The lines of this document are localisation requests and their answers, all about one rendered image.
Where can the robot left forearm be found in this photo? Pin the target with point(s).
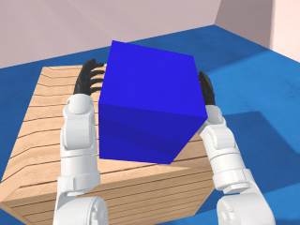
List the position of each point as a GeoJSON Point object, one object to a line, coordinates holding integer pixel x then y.
{"type": "Point", "coordinates": [78, 149]}

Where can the robot right upper arm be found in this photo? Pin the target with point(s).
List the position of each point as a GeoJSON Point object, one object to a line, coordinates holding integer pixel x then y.
{"type": "Point", "coordinates": [244, 209]}

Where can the carton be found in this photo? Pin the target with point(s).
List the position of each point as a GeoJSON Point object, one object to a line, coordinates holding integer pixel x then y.
{"type": "Point", "coordinates": [150, 104]}

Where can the left robot hand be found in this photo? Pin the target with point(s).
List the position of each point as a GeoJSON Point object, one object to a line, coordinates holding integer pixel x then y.
{"type": "Point", "coordinates": [84, 81]}

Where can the robot right forearm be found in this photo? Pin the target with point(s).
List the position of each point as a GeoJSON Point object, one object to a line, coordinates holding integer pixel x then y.
{"type": "Point", "coordinates": [230, 173]}

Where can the robot left upper arm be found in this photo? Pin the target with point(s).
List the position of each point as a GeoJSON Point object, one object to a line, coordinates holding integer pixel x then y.
{"type": "Point", "coordinates": [91, 210]}

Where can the pedestal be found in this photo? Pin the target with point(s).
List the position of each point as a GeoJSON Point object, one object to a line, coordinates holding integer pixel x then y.
{"type": "Point", "coordinates": [136, 193]}

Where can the right robot hand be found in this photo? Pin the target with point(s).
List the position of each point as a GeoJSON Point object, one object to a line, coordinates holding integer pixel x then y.
{"type": "Point", "coordinates": [207, 89]}

